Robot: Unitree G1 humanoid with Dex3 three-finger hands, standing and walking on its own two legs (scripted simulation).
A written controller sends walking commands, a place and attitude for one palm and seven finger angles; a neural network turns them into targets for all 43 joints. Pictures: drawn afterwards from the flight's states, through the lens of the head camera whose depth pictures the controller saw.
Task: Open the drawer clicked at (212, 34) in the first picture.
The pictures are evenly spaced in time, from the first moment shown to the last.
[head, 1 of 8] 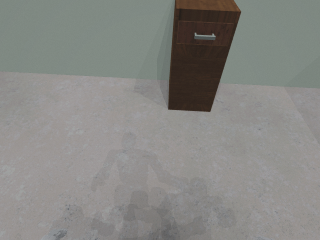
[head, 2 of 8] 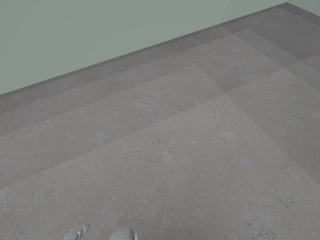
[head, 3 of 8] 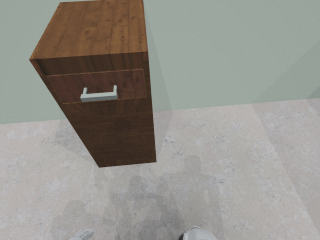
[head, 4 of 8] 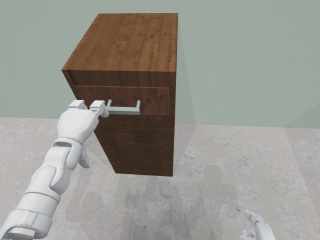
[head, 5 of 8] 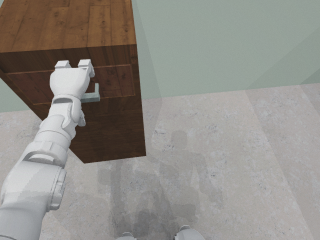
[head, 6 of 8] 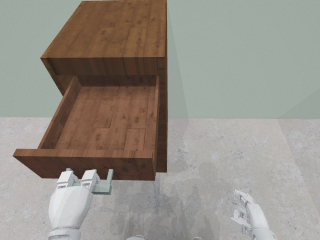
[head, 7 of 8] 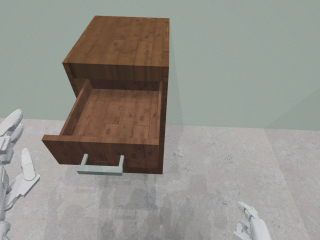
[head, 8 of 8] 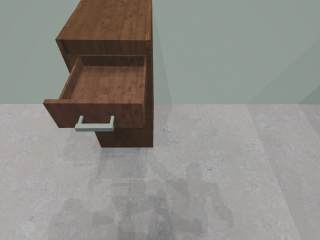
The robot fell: no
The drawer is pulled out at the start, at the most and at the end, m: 0.00 0.30 0.29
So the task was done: yes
